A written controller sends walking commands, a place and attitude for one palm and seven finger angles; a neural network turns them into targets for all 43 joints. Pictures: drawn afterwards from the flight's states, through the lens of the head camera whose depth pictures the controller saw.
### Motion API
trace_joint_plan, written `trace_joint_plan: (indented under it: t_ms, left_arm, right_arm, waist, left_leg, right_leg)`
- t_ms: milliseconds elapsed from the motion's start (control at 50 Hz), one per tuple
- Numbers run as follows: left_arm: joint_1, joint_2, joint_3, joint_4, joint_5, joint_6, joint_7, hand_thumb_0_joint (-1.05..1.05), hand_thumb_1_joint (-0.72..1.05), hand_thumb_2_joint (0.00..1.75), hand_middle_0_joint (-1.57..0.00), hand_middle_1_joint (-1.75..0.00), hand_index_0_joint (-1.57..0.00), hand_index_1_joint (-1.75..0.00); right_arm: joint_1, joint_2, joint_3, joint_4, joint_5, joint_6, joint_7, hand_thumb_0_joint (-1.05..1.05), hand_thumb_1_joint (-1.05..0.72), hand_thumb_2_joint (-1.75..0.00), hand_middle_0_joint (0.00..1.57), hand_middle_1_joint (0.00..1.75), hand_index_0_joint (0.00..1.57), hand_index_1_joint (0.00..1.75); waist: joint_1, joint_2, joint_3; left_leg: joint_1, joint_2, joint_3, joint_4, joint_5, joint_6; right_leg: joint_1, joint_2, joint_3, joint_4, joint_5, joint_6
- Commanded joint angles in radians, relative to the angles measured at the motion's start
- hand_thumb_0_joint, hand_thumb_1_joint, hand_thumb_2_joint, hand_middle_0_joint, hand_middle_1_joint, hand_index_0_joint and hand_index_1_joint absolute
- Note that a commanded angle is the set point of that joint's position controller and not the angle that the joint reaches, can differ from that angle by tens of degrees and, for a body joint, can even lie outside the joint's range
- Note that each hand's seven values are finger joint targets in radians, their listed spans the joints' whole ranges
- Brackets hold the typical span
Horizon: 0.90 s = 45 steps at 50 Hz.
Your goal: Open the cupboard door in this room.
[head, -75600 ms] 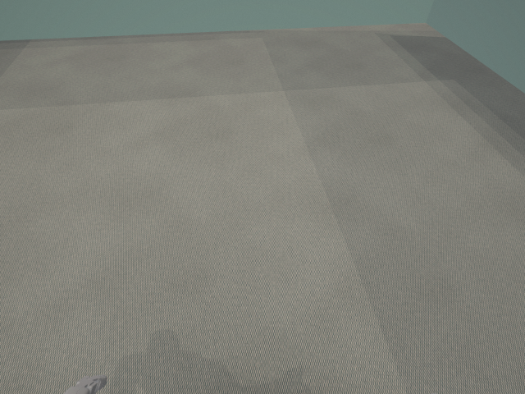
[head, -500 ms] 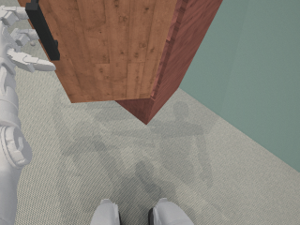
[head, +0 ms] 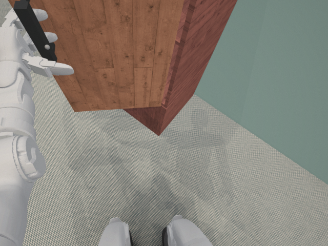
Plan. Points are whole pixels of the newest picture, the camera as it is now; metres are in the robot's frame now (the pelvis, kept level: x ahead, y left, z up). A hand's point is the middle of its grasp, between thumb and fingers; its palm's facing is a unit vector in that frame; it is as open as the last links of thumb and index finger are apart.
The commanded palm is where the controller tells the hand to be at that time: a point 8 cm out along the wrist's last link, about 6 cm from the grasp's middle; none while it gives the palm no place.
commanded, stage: slide the fingers in behind the handle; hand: left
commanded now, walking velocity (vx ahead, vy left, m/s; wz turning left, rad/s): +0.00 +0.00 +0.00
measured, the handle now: (39, 30) +0.60 +0.22 +0.10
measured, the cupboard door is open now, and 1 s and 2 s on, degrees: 45 45 65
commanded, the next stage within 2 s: close the thumb around the handle in 0.50 s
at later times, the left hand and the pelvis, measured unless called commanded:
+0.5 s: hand (51, 47) +0.55 +0.19 +0.10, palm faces +0.05 -1.00 -0.01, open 13.9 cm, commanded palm +0.53 +0.22 +0.09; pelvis +0.00 +0.00 +0.00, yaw +0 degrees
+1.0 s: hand (50, 47) +0.55 +0.19 +0.10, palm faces +0.04 -1.00 -0.01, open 9.5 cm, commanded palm +0.52 +0.23 +0.09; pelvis +0.00 +0.00 +0.00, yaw +0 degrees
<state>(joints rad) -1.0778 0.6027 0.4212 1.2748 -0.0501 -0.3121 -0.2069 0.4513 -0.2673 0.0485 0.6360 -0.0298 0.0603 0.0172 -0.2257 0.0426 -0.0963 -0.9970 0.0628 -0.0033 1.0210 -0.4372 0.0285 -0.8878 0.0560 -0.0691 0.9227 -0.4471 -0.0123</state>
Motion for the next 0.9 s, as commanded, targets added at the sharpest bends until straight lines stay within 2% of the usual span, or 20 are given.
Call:
trace_joint_plan:
  t_ms: [0,40,80,140,200,240,280,340,360,400,420,440,480,540,580,600,760,820,860,880]
  left_arm:
    - [-0.478,0.245,0.001,-0.233,0.019,-0.087,0.02,0.0,-0.5,0.3,-0.3,-1.2,-0.3,-1.2]
    - [-0.471,0.189,-0.036,-0.229,0.013,-0.087,0.012,0.0,-0.5,0.3,-0.3,-1.2,-0.3,-1.2]
    - [-0.477,0.189,-0.029,-0.21,-0.002,-0.084,0.003,0.0,-0.5,0.3,-0.3,-1.2,-0.3,-1.2]
    - [-0.49,0.261,0.024,-0.195,-0.011,-0.071,0.0,0.0,-0.5,0.3,-0.3,-1.2,-0.3,-1.2]
    - [-0.505,0.236,-0.009,-0.199,0.006,-0.078,0.006,0.0,-0.5,0.3,-0.3,-1.2,-0.3,-1.2]
    - [-0.489,0.259,0.009,-0.201,0.01,-0.08,0.01,0.0,-0.5,0.3,-0.3,-1.2,-0.3,-1.2]
    - [-0.486,0.214,-0.015,-0.214,0.003,-0.087,0.007,0.0,-0.5,0.3,-0.3,-1.2,-0.3,-1.2]
    - [-0.473,0.272,0.031,-0.22,-0.003,-0.086,0.003,0.0,-0.5,0.3,-0.3,-1.2,-0.3,-1.2]
    - [-0.478,0.242,0.006,-0.233,-0.004,-0.086,-0.001,0.0,-0.5,0.3,-0.3,-1.2,-0.3,-1.2]
    - [-0.467,0.255,0.023,-0.252,-0.006,-0.094,-0.001,0.0,-0.5,0.3,-0.3,-1.2,-0.3,-1.2]
    - [-0.449,0.231,0.011,-0.255,-0.01,-0.093,-0.003,0.0,-0.5,0.3,-0.3,-1.2,-0.3,-1.2]
    - [-0.433,0.254,0.031,-0.252,-0.01,-0.091,0.0,0.0,-0.5,0.3,-0.3,-1.2,-0.3,-1.2]
    - [-0.433,0.221,0.012,-0.25,-0.012,-0.091,0.005,0.0,-0.5,0.3,-0.3,-1.2,-0.3,-1.2]
    - [-0.409,0.242,0.023,-0.203,-0.007,-0.08,0.005,0.0,-0.5,0.3,-0.3,-1.2,-0.3,-1.2]
    - [-0.451,0.236,0.015,-0.226,-0.009,-0.086,0.006,0.0,-0.5,0.3,-0.3,-1.2,-0.3,-1.2]
    - [-0.457,0.228,0.005,-0.248,-0.007,-0.092,0.004,0.0,-0.44,0.32,-0.3,-1.21,-0.3,-1.21]
    - [-0.438,0.198,-0.016,-0.194,-0.007,-0.085,0.005,0.0,0.0,0.52,-0.34,-1.25,-0.34,-1.25]
    - [-0.465,0.243,0.014,-0.209,-0.003,-0.092,0.01,0.0,0.17,0.59,-0.35,-1.27,-0.35,-1.27]
    - [-0.48,0.205,-0.015,-0.224,-0.003,-0.093,0.01,0.0,0.28,0.64,-0.36,-1.28,-0.36,-1.28]
    - [-0.483,0.209,-0.006,-0.241,-0.007,-0.103,0.01,0.0,0.34,0.66,-0.36,-1.29,-0.36,-1.29]
  right_arm:
    - [0.216,-0.192,-0.067,-0.021,-0.008,-0.004,-0.008,0.0,-0.9,-0.9,0.2,0.3,0.2,0.3]
    - [0.211,-0.19,-0.072,-0.02,-0.006,-0.004,-0.006,0.0,-0.9,-0.9,0.2,0.3,0.2,0.3]
    - [0.216,-0.194,-0.071,-0.016,-0.006,-0.006,-0.008,0.0,-0.9,-0.9,0.2,0.3,0.2,0.3]
    - [0.216,-0.2,-0.069,-0.018,-0.001,-0.007,-0.015,0.0,-0.9,-0.9,0.2,0.3,0.2,0.3]
    - [0.213,-0.192,-0.066,-0.019,-0.001,-0.012,-0.014,0.0,-0.9,-0.9,0.2,0.3,0.2,0.3]
    - [0.217,-0.195,-0.066,-0.018,-0.003,-0.011,-0.014,0.0,-0.9,-0.9,0.2,0.3,0.2,0.3]
    - [0.221,-0.192,-0.07,-0.021,-0.005,-0.014,-0.012,0.0,-0.9,-0.9,0.2,0.3,0.2,0.3]
    - [0.222,-0.199,-0.072,-0.019,-0.004,-0.01,-0.013,0.0,-0.9,-0.9,0.2,0.3,0.2,0.3]
    - [0.22,-0.196,-0.072,-0.023,-0.003,-0.01,-0.012,0.0,-0.9,-0.9,0.2,0.3,0.2,0.3]
    - [0.218,-0.194,-0.073,-0.022,-0.003,-0.009,-0.011,0.0,-0.9,-0.9,0.2,0.3,0.2,0.3]
    - [0.216,-0.192,-0.074,-0.025,-0.003,-0.008,-0.009,0.0,-0.9,-0.9,0.2,0.3,0.2,0.3]
    - [0.216,-0.193,-0.074,-0.025,-0.002,-0.006,-0.009,0.0,-0.9,-0.9,0.2,0.3,0.2,0.3]
    - [0.215,-0.191,-0.074,-0.027,-0.003,-0.004,-0.008,0.0,-0.9,-0.9,0.2,0.3,0.2,0.3]
    - [0.212,-0.196,-0.074,-0.024,0.002,-0.001,-0.011,0.0,-0.9,-0.9,0.2,0.3,0.2,0.3]
    - [0.213,-0.194,-0.073,-0.024,0.001,-0.002,-0.012,0.0,-0.9,-0.9,0.2,0.3,0.2,0.3]
    - [0.207,-0.193,-0.076,-0.027,0.001,-0.004,-0.011,0.0,-0.9,-0.9,0.2,0.3,0.2,0.3]
    - [0.203,-0.195,-0.074,-0.023,0.001,-0.005,-0.01,0.0,-0.9,-0.9,0.2,0.3,0.2,0.3]
    - [0.206,-0.197,-0.072,-0.02,-0.002,-0.006,-0.013,0.0,-0.9,-0.9,0.2,0.3,0.2,0.3]
    - [0.203,-0.194,-0.073,-0.021,-0.002,-0.008,-0.011,0.0,-0.9,-0.9,0.2,0.3,0.2,0.3]
    - [0.209,-0.193,-0.073,-0.019,-0.005,-0.01,-0.011,0.0,-0.9,-0.9,0.2,0.3,0.2,0.3]
  waist:
    - [-0.019,0.154,-0.491]
    - [-0.027,0.172,-0.486]
    - [-0.036,0.142,-0.468]
    - [-0.025,0.127,-0.479]
    - [-0.029,0.158,-0.478]
    - [-0.023,0.148,-0.485]
    - [-0.031,0.147,-0.498]
    - [-0.013,0.152,-0.523]
    - [-0.019,0.157,-0.526]
    - [-0.003,0.173,-0.546]
    - [-0.004,0.176,-0.548]
    - [0.003,0.163,-0.534]
    - [-0.005,0.152,-0.511]
    - [-0.008,0.102,-0.465]
    - [-0.016,0.119,-0.459]
    - [-0.011,0.161,-0.49]
    - [-0.019,0.129,-0.448]
    - [-0.014,0.155,-0.485]
    - [-0.025,0.159,-0.481]
    - [-0.017,0.163,-0.502]
  left_leg:
    - [0.484,-0.026,-0.066,-0.066,0.452,0.012]
    - [0.511,-0.025,-0.067,-0.067,0.446,0.009]
    - [0.496,-0.026,-0.067,-0.071,0.421,0.013]
    - [0.452,-0.028,-0.058,-0.074,0.396,0.017]
    - [0.454,-0.031,-0.057,-0.069,0.395,0.016]
    - [0.454,-0.028,-0.059,-0.066,0.403,0.016]
    - [0.481,-0.03,-0.062,-0.065,0.429,0.017]
    - [0.479,-0.028,-0.059,-0.065,0.436,0.014]
    - [0.493,-0.029,-0.059,-0.07,0.452,0.013]
    - [0.515,-0.027,-0.059,-0.068,0.477,0.01]
    - [0.519,-0.03,-0.054,-0.067,0.487,0.011]
    - [0.509,-0.028,-0.055,-0.069,0.481,0.01]
    - [0.508,-0.03,-0.056,-0.071,0.481,0.013]
    - [0.457,-0.03,-0.052,-0.078,0.433,0.015]
    - [0.465,-0.031,-0.053,-0.081,0.43,0.017]
    - [0.497,-0.031,-0.052,-0.079,0.444,0.013]
    - [0.479,-0.028,-0.061,-0.08,0.414,0.011]
    - [0.497,-0.027,-0.065,-0.074,0.438,0.008]
    - [0.508,-0.026,-0.067,-0.072,0.437,0.009]
    - [0.527,-0.026,-0.071,-0.071,0.463,0.008]
  right_leg:
    - [0.098,0.023,0.031,-0.086,0.382,0.001]
    - [0.072,0.024,0.028,-0.094,0.365,-0.002]
    - [0.077,0.026,0.028,-0.1,0.349,-0.003]
    - [0.117,0.024,0.039,-0.1,0.355,0.002]
    - [0.097,0.02,0.04,-0.096,0.351,0.003]
    - [0.103,0.021,0.04,-0.093,0.354,0.002]
    - [0.095,0.022,0.036,-0.092,0.372,0.001]
    - [0.123,0.022,0.039,-0.09,0.385,0.001]
    - [0.127,0.023,0.038,-0.092,0.401,0.001]
    - [0.131,0.024,0.035,-0.087,0.416,0.0]
    - [0.137,0.025,0.037,-0.09,0.429,0.0]
    - [0.142,0.025,0.036,-0.091,0.426,0.0]
    - [0.131,0.026,0.034,-0.094,0.423,-0.001]
    - [0.142,0.025,0.037,-0.102,0.402,0.003]
    - [0.137,0.024,0.038,-0.101,0.398,0.0]
    - [0.123,0.023,0.039,-0.101,0.398,0.002]
    - [0.09,0.024,0.032,-0.1,0.354,0.001]
    - [0.091,0.021,0.032,-0.09,0.365,-0.001]
    - [0.076,0.022,0.03,-0.092,0.357,0.0]
    - [0.085,0.023,0.028,-0.087,0.372,-0.004]
